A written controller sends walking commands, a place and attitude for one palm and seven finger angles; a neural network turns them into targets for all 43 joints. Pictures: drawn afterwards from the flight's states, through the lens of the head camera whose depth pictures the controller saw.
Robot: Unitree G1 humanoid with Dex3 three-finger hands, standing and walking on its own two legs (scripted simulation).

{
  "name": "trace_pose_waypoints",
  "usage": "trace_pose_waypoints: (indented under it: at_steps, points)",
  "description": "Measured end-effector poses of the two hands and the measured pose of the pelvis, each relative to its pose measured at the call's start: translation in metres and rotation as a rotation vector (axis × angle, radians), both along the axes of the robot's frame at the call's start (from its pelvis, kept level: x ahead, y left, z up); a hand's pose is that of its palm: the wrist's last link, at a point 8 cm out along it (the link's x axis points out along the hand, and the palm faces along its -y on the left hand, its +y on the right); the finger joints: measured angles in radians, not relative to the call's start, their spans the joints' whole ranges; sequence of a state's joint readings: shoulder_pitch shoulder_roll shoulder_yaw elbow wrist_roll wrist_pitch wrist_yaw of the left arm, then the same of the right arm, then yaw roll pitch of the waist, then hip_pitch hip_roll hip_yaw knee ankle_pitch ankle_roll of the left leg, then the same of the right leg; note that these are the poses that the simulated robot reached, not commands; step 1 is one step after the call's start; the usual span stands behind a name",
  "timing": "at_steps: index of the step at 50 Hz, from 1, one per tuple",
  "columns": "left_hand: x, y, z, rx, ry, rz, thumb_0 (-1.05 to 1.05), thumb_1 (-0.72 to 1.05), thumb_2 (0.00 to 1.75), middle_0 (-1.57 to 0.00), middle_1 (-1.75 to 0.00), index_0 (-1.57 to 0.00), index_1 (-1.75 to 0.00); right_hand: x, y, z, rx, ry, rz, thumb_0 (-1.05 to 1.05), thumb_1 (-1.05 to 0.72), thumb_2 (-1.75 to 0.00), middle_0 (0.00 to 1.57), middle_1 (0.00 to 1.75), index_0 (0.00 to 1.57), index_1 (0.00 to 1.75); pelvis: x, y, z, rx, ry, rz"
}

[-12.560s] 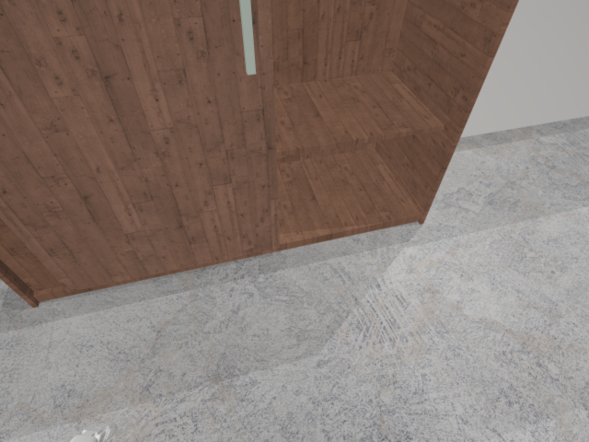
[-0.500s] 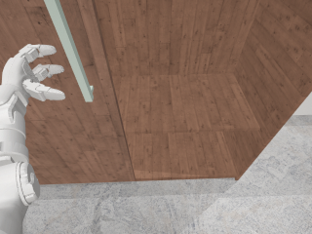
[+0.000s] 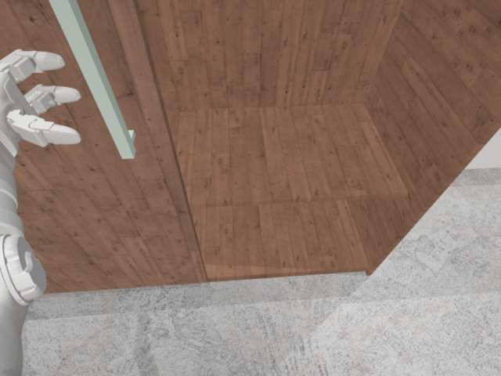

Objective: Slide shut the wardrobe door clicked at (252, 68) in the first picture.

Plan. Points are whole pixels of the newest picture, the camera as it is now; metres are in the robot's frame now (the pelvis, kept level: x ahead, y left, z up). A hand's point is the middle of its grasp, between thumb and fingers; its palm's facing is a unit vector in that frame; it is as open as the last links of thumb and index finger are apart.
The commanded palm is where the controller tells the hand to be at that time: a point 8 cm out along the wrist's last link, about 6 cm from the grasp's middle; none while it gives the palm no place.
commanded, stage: move the hooked fingers beside the handle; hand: left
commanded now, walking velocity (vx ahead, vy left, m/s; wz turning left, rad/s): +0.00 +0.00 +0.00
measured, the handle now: (101, 74) +0.51 +0.21 +0.22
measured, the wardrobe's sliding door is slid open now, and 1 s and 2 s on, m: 0.67 0.67 0.67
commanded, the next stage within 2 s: none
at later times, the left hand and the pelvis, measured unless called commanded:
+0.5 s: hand (49, 103) +0.46 +0.27 +0.20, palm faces +0.02 -1.00 -0.01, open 13.3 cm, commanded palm +0.46 +0.32 +0.18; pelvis -0.02 +0.00 -0.01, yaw +1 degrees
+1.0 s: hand (49, 103) +0.46 +0.27 +0.20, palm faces +0.03 -1.00 -0.01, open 13.2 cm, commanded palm +0.45 +0.31 +0.18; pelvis -0.03 +0.00 -0.01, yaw +0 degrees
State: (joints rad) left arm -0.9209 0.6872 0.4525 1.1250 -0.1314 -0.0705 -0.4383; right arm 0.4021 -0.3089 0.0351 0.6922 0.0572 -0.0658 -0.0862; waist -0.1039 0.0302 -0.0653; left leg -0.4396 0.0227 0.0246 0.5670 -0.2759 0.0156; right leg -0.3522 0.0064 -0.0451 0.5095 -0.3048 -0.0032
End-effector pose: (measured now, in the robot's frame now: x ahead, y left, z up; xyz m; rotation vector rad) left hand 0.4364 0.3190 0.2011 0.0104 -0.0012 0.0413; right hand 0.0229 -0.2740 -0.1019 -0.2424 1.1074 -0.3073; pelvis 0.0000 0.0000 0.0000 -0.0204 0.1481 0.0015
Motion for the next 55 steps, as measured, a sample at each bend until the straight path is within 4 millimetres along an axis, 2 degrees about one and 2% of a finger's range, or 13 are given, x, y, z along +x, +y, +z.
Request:
trace_pose_waypoints:
  at_steps: [7,13,31,38,45,55]
  points:
    - [0.000,0.001,0.000,0.004,0.002,0.000,-0.01,-0.50,0.30,-0.38,-1.24,-0.38,-1.24,0.006,0.006,-0.001,-0.001,-0.011,0.018,0.00,-0.91,-0.90,0.21,0.30,0.21,0.30,-0.005,0.003,-0.002,-0.003,0.012,0.006]
    - [0.001,0.003,0.000,-0.001,0.007,-0.010,-0.01,-0.50,0.30,-0.40,-1.23,-0.40,-1.23,0.001,0.007,-0.001,-0.009,-0.005,0.025,0.00,-0.91,-0.90,0.21,0.30,0.21,0.30,-0.011,0.004,-0.003,-0.007,0.024,0.011]
    - [0.002,0.006,0.000,-0.001,0.006,-0.018,-0.01,-0.50,0.30,-0.43,-1.23,-0.44,-1.22,-0.057,0.002,-0.002,-0.033,0.104,-0.013,0.00,-0.91,-0.90,0.21,0.30,0.21,0.30,-0.029,0.003,-0.009,-0.017,0.061,0.011]
    - [0.002,0.006,0.000,-0.002,0.007,-0.018,-0.01,-0.50,0.30,-0.44,-1.23,-0.45,-1.23,-0.071,0.002,-0.003,-0.034,0.124,-0.024,0.00,-0.91,-0.90,0.21,0.30,0.21,0.30,-0.033,0.002,-0.012,-0.021,0.071,0.008]
    - [0.002,0.006,0.000,0.001,0.005,-0.014,-0.01,-0.50,0.30,-0.44,-1.23,-0.44,-1.22,-0.072,0.003,-0.004,-0.029,0.119,-0.026,0.00,-0.91,-0.90,0.21,0.30,0.21,0.30,-0.035,0.001,-0.013,-0.022,0.077,0.006]
    - [0.001,0.004,0.000,0.003,0.000,-0.009,-0.01,-0.50,0.30,-0.43,-1.23,-0.43,-1.22,-0.061,0.006,-0.005,-0.013,0.090,-0.016,0.00,-0.91,-0.90,0.21,0.30,0.21,0.30,-0.032,0.002,-0.012,-0.021,0.073,0.003]
